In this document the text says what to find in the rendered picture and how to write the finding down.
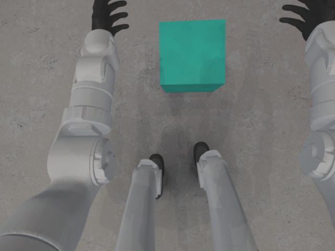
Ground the robot left hand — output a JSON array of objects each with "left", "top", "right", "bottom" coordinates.
[{"left": 92, "top": 0, "right": 129, "bottom": 37}]

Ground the left robot thigh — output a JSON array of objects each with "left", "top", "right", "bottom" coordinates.
[{"left": 115, "top": 165, "right": 162, "bottom": 251}]

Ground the robot left upper arm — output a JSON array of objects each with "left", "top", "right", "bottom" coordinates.
[{"left": 0, "top": 135, "right": 117, "bottom": 251}]

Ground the carton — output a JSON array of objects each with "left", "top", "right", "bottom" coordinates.
[{"left": 159, "top": 19, "right": 226, "bottom": 93}]

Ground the robot right hand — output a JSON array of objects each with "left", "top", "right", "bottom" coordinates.
[{"left": 279, "top": 0, "right": 335, "bottom": 41}]

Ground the robot left forearm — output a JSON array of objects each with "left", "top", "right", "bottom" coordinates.
[{"left": 47, "top": 29, "right": 120, "bottom": 177}]

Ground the robot right forearm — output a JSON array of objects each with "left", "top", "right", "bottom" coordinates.
[{"left": 304, "top": 20, "right": 335, "bottom": 131}]

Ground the left robot foot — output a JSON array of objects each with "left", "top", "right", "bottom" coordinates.
[{"left": 149, "top": 154, "right": 164, "bottom": 199}]

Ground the robot right upper arm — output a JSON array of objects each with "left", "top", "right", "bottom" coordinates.
[{"left": 298, "top": 128, "right": 335, "bottom": 229}]

